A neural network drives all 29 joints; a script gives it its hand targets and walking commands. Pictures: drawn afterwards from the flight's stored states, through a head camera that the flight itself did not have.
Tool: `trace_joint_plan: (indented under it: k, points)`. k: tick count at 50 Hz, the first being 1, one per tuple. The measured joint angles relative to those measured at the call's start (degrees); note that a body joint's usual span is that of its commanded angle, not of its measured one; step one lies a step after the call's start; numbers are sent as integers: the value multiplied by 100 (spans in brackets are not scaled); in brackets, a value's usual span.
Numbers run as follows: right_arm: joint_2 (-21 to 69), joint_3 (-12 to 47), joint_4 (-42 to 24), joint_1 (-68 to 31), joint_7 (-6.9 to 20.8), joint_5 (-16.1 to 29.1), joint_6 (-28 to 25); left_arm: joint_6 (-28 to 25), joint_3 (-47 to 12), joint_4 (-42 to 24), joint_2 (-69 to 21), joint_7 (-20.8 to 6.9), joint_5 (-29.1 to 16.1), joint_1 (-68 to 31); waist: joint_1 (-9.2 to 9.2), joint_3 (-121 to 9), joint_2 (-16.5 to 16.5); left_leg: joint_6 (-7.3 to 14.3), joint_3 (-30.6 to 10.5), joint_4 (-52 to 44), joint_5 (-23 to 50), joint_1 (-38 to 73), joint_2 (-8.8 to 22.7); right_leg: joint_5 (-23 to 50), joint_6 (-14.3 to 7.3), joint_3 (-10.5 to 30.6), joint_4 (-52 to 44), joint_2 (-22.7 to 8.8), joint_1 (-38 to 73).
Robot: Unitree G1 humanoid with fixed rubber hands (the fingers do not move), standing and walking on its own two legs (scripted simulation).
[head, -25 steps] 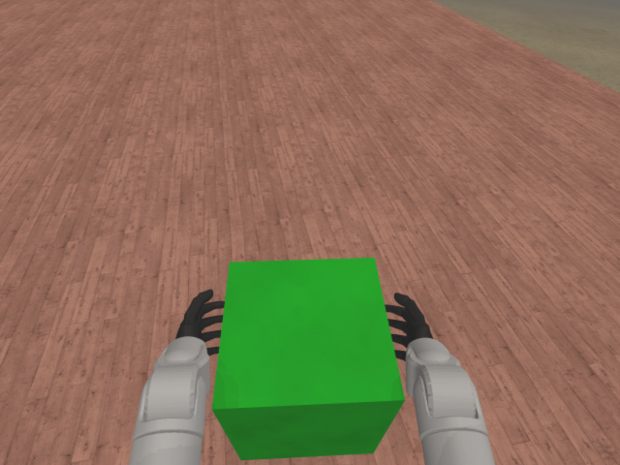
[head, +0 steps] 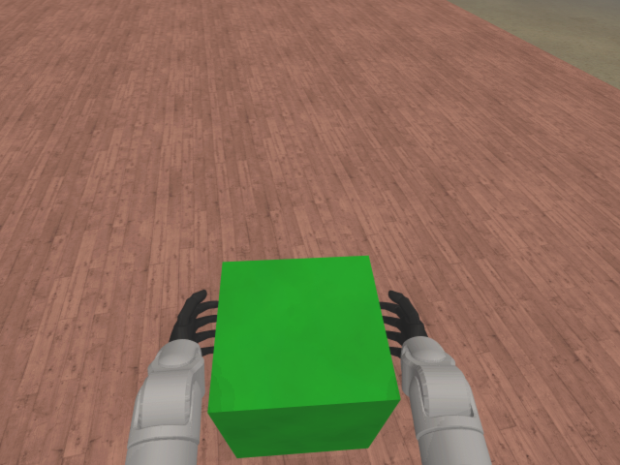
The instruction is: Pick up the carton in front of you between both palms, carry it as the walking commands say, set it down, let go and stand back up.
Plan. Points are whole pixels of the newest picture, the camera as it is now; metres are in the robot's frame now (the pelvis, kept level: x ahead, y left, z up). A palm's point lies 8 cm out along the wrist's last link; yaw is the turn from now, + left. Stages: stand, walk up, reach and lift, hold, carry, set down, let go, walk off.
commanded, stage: hold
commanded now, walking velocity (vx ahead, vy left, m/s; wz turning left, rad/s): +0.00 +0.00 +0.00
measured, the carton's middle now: (300, 361) +0.30 +0.02 -0.05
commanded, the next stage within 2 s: set down in 0.20 s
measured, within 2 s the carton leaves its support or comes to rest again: neither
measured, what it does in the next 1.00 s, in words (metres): lowers itself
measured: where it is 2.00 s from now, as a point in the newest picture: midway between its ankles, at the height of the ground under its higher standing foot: outside the picture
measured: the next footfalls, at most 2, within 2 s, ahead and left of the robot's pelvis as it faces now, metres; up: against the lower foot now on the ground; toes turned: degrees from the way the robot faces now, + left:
none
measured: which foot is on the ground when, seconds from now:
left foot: down 0.00-1.00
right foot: down 0.00-1.00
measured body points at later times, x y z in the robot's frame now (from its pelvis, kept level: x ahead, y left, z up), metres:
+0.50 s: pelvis -0.02 +0.06 +0.00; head +0.00 +0.07 +0.44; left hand +0.34 +0.15 +0.01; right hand +0.29 -0.15 +0.01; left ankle +0.08 +0.15 -0.73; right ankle -0.05 -0.08 -0.73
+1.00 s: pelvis -0.06 +0.05 -0.11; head +0.18 +0.04 +0.27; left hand +0.37 +0.15 -0.20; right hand +0.38 -0.15 -0.19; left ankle +0.08 +0.15 -0.73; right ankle -0.05 -0.08 -0.73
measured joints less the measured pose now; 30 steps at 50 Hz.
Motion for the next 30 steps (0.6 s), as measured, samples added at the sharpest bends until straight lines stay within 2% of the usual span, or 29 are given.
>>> trace_joint_plan:
  k: [2, 6, 10, 14, 17, 21, 25, 30]
  points:
    - [2, 73, 133, -34, 54, -74, -152, -83, 29, -117, 19, 3, -41, 146, 19, 201, -11, -90, -438, -184, 82, 279, -88, 175, 2, 254, -241, 110, 200]
    - [-10, -57, 141, 23, 56, 11, -259, -154, -45, -16, 9, 42, -79, 89, -187, 410, 15, -240, -869, -409, -19, 643, -124, 416, 33, 538, -560, 248, 467]
    - [-21, -184, 103, 92, 10, 57, -259, -163, -95, 282, -29, 9, 107, -166, -328, 415, -42, -267, -746, -508, -1, 797, -123, 499, 103, 710, -651, 234, 563]
    - [0, -319, 291, -51, 29, 17, -267, -179, 13, 510, -64, -35, 229, -349, -276, 404, -105, -201, -590, -541, 17, 869, -144, 531, 174, 865, -629, 191, 560]
    - [73, -612, 738, -425, 151, -175, -381, -219, 257, 772, -121, -34, 339, -603, -200, 456, -126, -155, -519, -450, -8, 823, -181, 516, 216, 935, -525, 151, 491]
    - [175, -1298, 1627, -1165, 390, -641, -772, -434, 906, 1320, -298, -24, 548, -1183, -156, 570, -128, -83, -507, -109, -124, 546, -278, 368, 188, 983, -153, 87, 200]
    - [77, -1978, 2362, -1889, 654, -1113, -1253, -819, 1545, 1785, -544, 39, 814, -1814, -137, 717, -105, -11, -483, 381, -283, 32, -365, 128, 61, 1053, 407, 54, -334]
    - [-171, -2376, 2878, -2541, 843, -1476, -1820, -1401, 2016, 2112, -746, 129, 1078, -2390, -83, 822, -67, 73, -421, 995, -409, -1014, -401, -26, 90, 1138, 1081, 52, -1405]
